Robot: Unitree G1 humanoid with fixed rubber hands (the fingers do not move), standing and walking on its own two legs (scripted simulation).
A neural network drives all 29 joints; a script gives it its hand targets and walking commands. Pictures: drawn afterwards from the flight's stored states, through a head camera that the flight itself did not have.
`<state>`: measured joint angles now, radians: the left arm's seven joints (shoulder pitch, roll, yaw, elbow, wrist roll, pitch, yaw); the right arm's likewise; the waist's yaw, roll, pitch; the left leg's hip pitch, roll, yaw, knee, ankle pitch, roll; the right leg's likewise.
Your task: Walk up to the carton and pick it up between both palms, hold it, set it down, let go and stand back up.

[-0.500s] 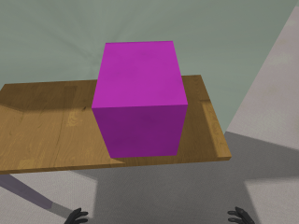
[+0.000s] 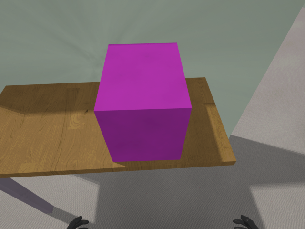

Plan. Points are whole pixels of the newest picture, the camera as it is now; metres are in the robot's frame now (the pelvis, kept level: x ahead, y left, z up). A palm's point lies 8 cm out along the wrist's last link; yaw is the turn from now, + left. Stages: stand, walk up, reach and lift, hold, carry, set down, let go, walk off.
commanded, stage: stand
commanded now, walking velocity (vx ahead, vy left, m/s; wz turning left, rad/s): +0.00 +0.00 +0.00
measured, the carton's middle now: (144, 102) +0.50 +0.05 +0.02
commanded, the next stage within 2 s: walk up in 0.30 s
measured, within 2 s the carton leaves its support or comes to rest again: neither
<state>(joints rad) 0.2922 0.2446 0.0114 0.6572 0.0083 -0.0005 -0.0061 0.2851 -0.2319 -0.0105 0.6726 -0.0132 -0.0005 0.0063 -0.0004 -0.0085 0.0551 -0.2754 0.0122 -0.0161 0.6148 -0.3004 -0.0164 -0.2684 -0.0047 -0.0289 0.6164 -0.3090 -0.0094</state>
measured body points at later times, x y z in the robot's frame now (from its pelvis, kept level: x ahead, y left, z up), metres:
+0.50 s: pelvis +0.00 +0.00 +0.00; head +0.01 +0.00 +0.45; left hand +0.10 +0.25 -0.11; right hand +0.11 -0.25 -0.11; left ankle +0.02 +0.13 -0.73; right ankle +0.02 -0.11 -0.73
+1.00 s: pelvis +0.03 +0.03 -0.01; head +0.04 +0.04 +0.44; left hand +0.10 +0.30 -0.11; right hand +0.16 -0.22 -0.11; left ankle +0.02 +0.13 -0.73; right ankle +0.02 -0.11 -0.73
